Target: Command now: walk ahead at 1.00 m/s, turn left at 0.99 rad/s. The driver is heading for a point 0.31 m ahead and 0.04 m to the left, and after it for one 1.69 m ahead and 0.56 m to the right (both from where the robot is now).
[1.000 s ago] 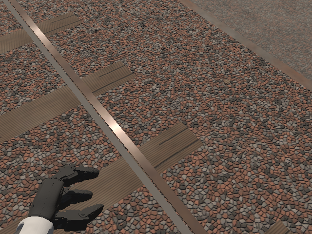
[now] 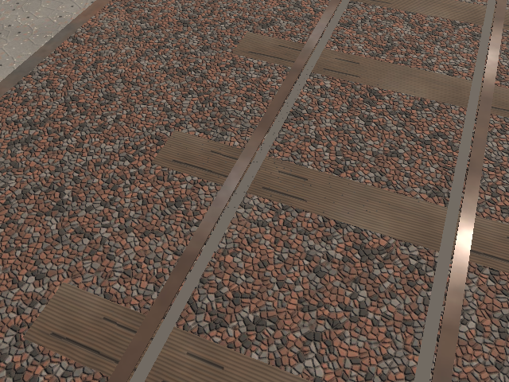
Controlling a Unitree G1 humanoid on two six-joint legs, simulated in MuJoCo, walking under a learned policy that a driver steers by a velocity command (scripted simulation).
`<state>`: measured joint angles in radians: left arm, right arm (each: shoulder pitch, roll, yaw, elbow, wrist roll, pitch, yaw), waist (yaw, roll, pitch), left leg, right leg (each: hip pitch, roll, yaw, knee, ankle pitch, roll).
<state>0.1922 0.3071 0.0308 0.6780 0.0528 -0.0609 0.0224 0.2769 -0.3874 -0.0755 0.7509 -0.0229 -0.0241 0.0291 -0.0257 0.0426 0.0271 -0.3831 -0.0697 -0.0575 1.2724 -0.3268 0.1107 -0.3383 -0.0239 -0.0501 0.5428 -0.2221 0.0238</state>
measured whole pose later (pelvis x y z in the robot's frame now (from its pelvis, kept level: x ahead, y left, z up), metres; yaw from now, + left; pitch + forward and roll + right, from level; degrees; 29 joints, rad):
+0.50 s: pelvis +0.35 +0.01 +0.01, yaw +3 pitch +1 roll -1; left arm 0.29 0.26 0.05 0.81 0.01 0.01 0.00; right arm 0.18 -0.22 0.00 0.77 -0.01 -0.05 -0.02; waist 0.03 -0.01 0.12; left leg -0.31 0.02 0.15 0.45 -0.15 0.08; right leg -0.56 -0.04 0.00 1.16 -0.38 0.02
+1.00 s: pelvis +0.45 -0.03 +0.00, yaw -24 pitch +2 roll +1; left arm 0.23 0.31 0.10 0.66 0.01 0.07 -0.01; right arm 0.13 -0.27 -0.04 0.70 -0.03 0.05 -0.02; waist 0.03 0.01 0.07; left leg -0.52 0.01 -0.08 0.95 -0.40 -0.06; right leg -0.38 0.14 0.11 0.48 -0.11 -0.10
